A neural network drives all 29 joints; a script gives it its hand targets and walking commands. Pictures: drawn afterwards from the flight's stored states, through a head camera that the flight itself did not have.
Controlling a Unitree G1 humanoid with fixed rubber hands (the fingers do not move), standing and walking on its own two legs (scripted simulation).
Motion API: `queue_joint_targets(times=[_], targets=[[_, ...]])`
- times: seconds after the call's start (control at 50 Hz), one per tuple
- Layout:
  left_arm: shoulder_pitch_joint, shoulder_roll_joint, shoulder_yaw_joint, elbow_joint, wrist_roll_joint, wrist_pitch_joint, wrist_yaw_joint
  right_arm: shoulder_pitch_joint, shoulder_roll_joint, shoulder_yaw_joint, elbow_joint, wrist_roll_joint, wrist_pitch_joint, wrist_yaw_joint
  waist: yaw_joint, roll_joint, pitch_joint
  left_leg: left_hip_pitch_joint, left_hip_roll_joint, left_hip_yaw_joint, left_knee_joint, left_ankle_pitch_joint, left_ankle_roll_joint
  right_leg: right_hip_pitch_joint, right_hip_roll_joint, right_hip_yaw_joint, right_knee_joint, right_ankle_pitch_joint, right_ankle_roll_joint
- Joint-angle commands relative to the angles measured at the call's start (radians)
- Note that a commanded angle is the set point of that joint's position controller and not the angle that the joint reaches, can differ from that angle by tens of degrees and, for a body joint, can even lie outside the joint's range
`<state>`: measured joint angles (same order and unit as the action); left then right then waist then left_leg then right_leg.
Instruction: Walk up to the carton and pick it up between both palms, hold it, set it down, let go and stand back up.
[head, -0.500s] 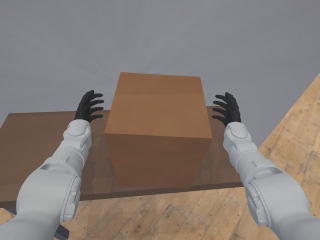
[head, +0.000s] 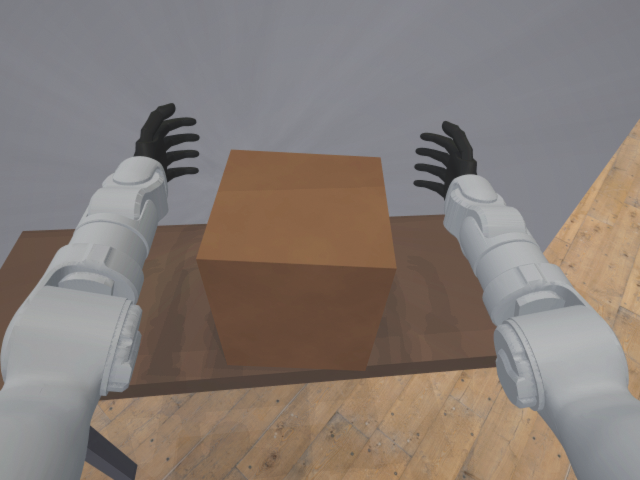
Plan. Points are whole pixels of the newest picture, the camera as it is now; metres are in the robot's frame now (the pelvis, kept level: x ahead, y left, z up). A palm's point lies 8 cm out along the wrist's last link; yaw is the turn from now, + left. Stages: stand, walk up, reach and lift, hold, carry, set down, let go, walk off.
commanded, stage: set down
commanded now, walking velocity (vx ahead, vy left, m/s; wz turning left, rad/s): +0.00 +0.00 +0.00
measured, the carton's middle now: (301, 265) +0.42 +0.01 +0.04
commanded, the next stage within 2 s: none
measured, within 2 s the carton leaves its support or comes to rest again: neither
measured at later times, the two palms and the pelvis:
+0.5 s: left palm (122, 167) +0.44 +0.22 +0.20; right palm (482, 183) +0.42 -0.20 +0.19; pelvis +0.02 +0.01 +0.01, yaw +0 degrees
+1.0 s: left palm (116, 251) +0.37 +0.22 +0.14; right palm (478, 266) +0.34 -0.20 +0.12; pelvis +0.01 +0.01 +0.01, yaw -1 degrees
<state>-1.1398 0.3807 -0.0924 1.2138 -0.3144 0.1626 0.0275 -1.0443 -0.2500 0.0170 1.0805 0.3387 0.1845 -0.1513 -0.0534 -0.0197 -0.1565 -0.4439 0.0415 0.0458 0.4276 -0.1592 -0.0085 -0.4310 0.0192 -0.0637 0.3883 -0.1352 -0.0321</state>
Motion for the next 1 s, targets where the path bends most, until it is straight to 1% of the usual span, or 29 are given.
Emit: queue_joint_targets(times=[0.0, 0.02, 0.06, 0.16, 0.26, 0.32, 0.38, 0.42, 0.48, 0.56, 0.62, 0.66, 0.7, 0.78, 0.84, 0.9, 0.98], targets=[[-0.417, 0.169, 0.098, -0.241, 0.063, 0.026, -0.013, -0.412, -0.165, -0.032, -0.197, 0.010, 0.002, -0.035, -0.013, 0.028, -0.498, 0.269, -0.061, -0.015, -0.023, 0.232, -0.013, 0.369, 0.016, 0.041, -0.022, 0.349, 0.068], [-0.414, 0.174, 0.111, -0.264, 0.075, 0.041, -0.016, -0.408, -0.168, -0.030, -0.206, 0.021, 0.010, -0.039, -0.013, 0.036, -0.489, 0.278, -0.063, -0.013, -0.028, 0.251, -0.017, 0.391, 0.017, 0.041, -0.023, 0.373, 0.071], [-0.413, 0.178, 0.124, -0.304, 0.086, 0.074, -0.019, -0.407, -0.177, -0.026, -0.224, 0.041, 0.028, -0.042, -0.013, 0.055, -0.464, 0.304, -0.063, -0.011, -0.034, 0.269, -0.022, 0.398, 0.022, 0.037, -0.032, 0.381, 0.070], [-0.419, 0.178, 0.122, -0.394, 0.068, 0.165, -0.020, -0.436, -0.214, -0.022, -0.270, 0.078, 0.074, -0.026, -0.022, 0.082, -0.425, 0.381, -0.054, -0.017, -0.029, 0.291, -0.022, 0.349, 0.031, 0.025, -0.062, 0.349, 0.062], [-0.337, 0.182, 0.138, -0.443, 0.076, 0.231, -0.036, -0.395, -0.230, 0.016, -0.273, 0.119, 0.105, -0.006, -0.020, 0.059, -0.393, 0.415, -0.051, -0.025, -0.033, 0.329, -0.006, 0.381, 0.032, 0.027, -0.074, 0.388, 0.067], [-0.245, 0.180, 0.160, -0.472, 0.101, 0.251, -0.051, -0.322, -0.224, 0.042, -0.281, 0.143, 0.112, 0.002, -0.012, 0.040, -0.347, 0.419, -0.053, -0.025, -0.048, 0.334, 0.004, 0.418, 0.032, 0.031, -0.081, 0.391, 0.070], [-0.136, 0.162, 0.182, -0.528, 0.128, 0.260, -0.064, -0.222, -0.210, 0.049, -0.324, 0.149, 0.107, 0.008, -0.005, 0.031, -0.297, 0.430, -0.052, -0.022, -0.062, 0.336, 0.008, 0.444, 0.033, 0.035, -0.090, 0.371, 0.064], [-0.053, 0.143, 0.199, -0.586, 0.146, 0.261, -0.070, -0.140, -0.195, 0.040, -0.376, 0.139, 0.097, 0.011, -0.002, 0.032, -0.265, 0.439, -0.052, -0.019, -0.068, 0.341, 0.005, 0.458, 0.035, 0.036, -0.095, 0.356, 0.057], [0.020, 0.130, 0.225, -0.719, 0.160, 0.259, -0.071, -0.051, -0.173, -0.003, -0.495, 0.105, 0.078, 0.012, 0.001, 0.047, -0.230, 0.441, -0.054, -0.014, -0.071, 0.331, -0.005, 0.451, 0.039, 0.033, -0.096, 0.320, 0.049], [0.010, 0.137, 0.240, -0.904, 0.136, 0.262, -0.048, -0.040, -0.165, -0.089, -0.672, 0.041, 0.062, 0.014, -0.002, 0.085, -0.251, 0.447, -0.052, -0.008, -0.062, 0.283, -0.022, 0.379, 0.045, 0.023, -0.092, 0.228, 0.039], [0.023, 0.137, 0.236, -0.993, 0.113, 0.270, -0.026, -0.014, -0.169, -0.131, -0.765, 0.002, 0.062, 0.021, -0.004, 0.096, -0.308, 0.460, -0.046, -0.007, -0.053, 0.252, -0.026, 0.346, 0.045, 0.018, -0.082, 0.194, 0.035], [0.058, 0.132, 0.232, -1.015, 0.104, 0.279, -0.018, 0.026, -0.168, -0.139, -0.792, -0.012, 0.069, 0.025, -0.006, 0.090, -0.329, 0.460, -0.042, -0.008, -0.054, 0.235, -0.021, 0.344, 0.041, 0.021, -0.077, 0.186, 0.035], [0.104, 0.124, 0.232, -1.010, 0.101, 0.289, -0.016, 0.076, -0.161, -0.137, -0.794, -0.020, 0.080, 0.028, -0.006, 0.077, -0.322, 0.448, -0.039, -0.010, -0.064, 0.207, -0.011, 0.350, 0.035, 0.027, -0.077, 0.168, 0.037], [0.205, 0.095, 0.238, -0.972, 0.115, 0.305, -0.026, 0.181, -0.126, -0.117, -0.774, -0.024, 0.103, 0.029, 0.002, 0.047, -0.236, 0.399, -0.037, -0.010, -0.102, 0.126, 0.010, 0.376, 0.019, 0.040, -0.089, 0.106, 0.041], [0.278, 0.070, 0.249, -0.960, 0.135, 0.303, -0.037, 0.252, -0.094, -0.100, -0.784, -0.025, 0.109, 0.026, 0.012, 0.027, -0.159, 0.366, -0.042, -0.008, -0.126, 0.087, 0.017, 0.398, 0.013, 0.047, -0.100, 0.067, 0.042], [0.339, 0.050, 0.259, -0.981, 0.151, 0.293, -0.046, 0.313, -0.068, -0.094, -0.830, -0.031, 0.104, 0.020, 0.022, 0.020, -0.105, 0.353, -0.047, -0.004, -0.138, 0.069, 0.016, 0.406, 0.012, 0.050, -0.106, 0.047, 0.039], [0.418, 0.030, 0.266, -1.067, 0.160, 0.275, -0.050, 0.401, -0.048, -0.100, -0.929, -0.050, 0.082, 0.014, 0.029, 0.029, -0.080, 0.359, -0.051, 0.003, -0.139, 0.082, 0.005, 0.409, 0.015, 0.051, -0.103, 0.057, 0.036]])
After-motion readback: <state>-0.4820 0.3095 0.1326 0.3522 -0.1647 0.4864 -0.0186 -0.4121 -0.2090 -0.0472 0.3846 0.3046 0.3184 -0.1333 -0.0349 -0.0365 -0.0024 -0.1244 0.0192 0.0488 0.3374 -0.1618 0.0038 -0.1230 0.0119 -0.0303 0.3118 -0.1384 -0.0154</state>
